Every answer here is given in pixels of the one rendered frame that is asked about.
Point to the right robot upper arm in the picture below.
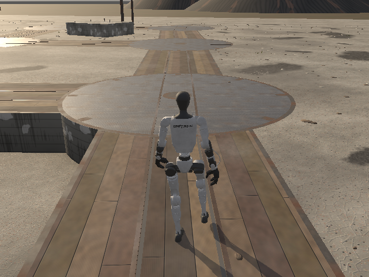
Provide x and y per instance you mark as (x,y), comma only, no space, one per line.
(201,121)

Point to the left robot upper arm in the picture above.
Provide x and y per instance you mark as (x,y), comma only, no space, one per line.
(163,131)

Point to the robot left forearm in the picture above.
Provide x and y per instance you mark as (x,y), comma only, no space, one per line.
(159,151)

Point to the robot right shin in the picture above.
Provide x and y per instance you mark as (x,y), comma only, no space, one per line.
(202,198)

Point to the right robot hand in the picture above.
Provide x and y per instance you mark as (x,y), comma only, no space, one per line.
(216,176)

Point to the robot shin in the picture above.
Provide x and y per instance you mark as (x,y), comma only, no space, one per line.
(202,198)
(176,214)

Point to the left robot hand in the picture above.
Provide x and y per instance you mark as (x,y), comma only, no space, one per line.
(163,160)

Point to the robot left shin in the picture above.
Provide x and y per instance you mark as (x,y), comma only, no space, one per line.
(176,214)

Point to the robot right forearm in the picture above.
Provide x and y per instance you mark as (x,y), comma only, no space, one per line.
(210,157)

